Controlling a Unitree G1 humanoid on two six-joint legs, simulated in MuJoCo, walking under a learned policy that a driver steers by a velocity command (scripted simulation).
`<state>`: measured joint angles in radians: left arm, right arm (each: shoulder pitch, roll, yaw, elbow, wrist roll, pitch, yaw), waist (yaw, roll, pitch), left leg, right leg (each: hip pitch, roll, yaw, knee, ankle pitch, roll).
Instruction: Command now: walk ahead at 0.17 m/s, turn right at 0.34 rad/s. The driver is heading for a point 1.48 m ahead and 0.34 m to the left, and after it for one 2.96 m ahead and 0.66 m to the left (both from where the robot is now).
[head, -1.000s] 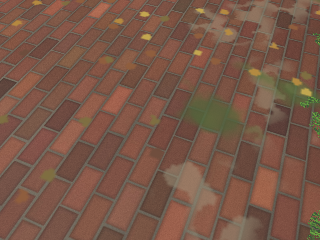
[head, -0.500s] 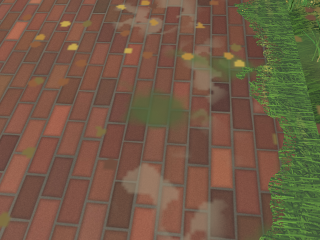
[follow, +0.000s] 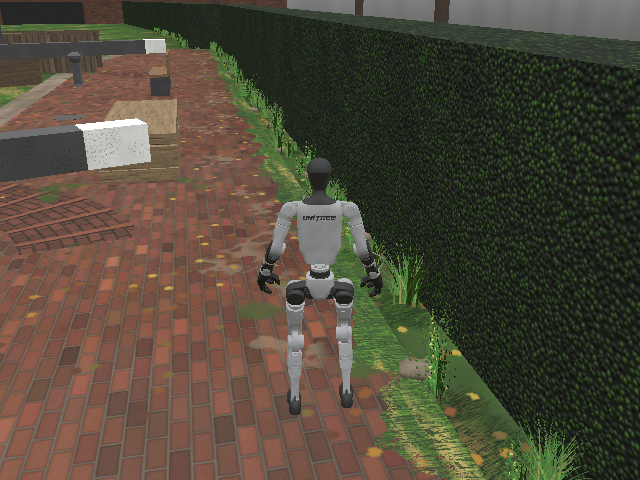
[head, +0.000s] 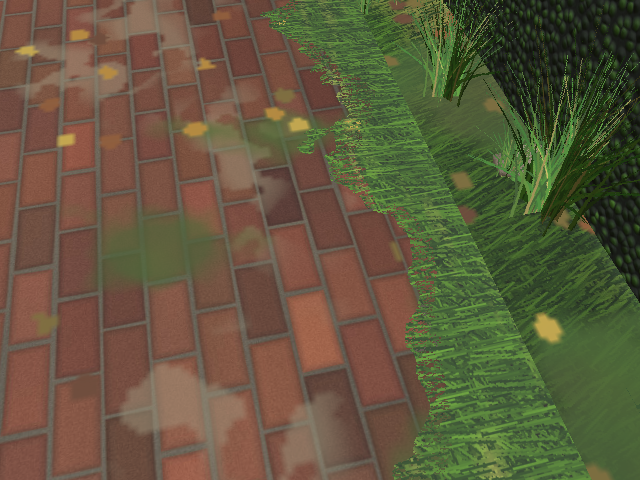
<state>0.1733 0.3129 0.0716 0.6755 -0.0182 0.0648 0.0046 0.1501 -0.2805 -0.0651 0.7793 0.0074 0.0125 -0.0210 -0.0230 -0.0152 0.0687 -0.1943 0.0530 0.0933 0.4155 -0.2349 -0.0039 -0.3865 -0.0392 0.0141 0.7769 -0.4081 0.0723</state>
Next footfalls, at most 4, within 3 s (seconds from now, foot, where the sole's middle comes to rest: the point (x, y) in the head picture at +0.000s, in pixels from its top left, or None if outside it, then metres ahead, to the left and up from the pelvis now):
0.08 right None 0.03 -0.13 -0.78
0.56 left None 0.40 0.09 -0.78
1.06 right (400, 362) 0.70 -0.17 -0.78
1.52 left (287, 381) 0.66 0.08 -0.78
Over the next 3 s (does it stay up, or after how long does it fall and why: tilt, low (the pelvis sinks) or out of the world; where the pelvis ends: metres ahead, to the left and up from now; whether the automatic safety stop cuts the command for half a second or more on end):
stays up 0.92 0.17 -0.01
